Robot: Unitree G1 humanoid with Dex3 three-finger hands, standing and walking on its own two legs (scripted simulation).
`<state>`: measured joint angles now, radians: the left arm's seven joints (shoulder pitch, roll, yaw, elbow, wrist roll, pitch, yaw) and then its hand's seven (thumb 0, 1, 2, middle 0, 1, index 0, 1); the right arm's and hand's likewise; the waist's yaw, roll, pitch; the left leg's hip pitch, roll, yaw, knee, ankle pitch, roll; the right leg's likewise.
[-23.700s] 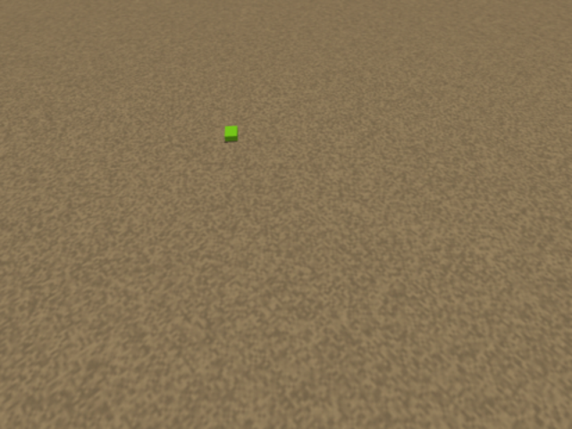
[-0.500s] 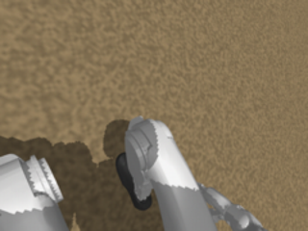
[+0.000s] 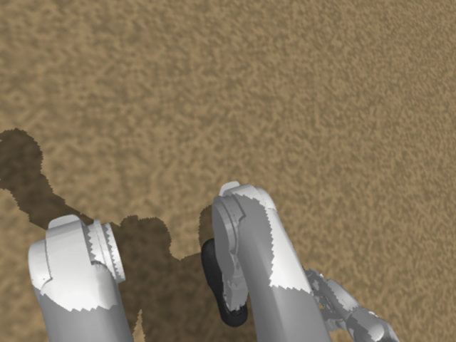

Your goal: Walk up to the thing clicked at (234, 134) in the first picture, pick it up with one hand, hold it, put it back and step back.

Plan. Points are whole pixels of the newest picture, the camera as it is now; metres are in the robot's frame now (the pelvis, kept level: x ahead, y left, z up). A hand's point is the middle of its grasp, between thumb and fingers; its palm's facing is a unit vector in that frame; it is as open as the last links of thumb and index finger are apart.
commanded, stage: settle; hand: left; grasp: from above
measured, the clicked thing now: out of the picture +0.43 +0.37 -0.23
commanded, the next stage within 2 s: lift in 0.30 s
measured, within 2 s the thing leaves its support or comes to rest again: neither
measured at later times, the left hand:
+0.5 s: hand out of the picture +0.42 +0.36 -0.13, palm faces -0.44 -0.08 -0.89, open 9.7 cm
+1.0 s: hand out of the picture +0.36 +0.36 -0.01, palm faces -0.45 -0.12 -0.88, open 9.7 cm
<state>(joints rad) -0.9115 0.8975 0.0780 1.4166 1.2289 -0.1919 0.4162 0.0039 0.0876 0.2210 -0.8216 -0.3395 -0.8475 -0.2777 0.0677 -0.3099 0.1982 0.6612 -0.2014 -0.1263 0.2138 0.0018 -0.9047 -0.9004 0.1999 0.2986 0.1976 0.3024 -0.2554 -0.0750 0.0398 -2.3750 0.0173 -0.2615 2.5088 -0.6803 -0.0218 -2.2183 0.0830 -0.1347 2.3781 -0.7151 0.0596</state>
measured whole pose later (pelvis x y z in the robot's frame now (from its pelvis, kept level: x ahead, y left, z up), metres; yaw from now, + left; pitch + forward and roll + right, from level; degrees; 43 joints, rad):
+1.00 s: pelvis -0.01 +0.00 +0.10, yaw +8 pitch +34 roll -8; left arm -0.65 0.69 0.02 0.90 1.06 -0.16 0.07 0.00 0.10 0.32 -0.75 -0.41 -0.77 -0.37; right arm 0.15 -0.26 0.01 0.65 -0.03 0.06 0.07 0.00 -0.90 -0.90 0.20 0.30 0.20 0.30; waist -0.12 0.03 -0.14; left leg -2.11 0.02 -0.12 2.13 -0.62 0.00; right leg -2.00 0.03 -0.04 2.08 -0.68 0.05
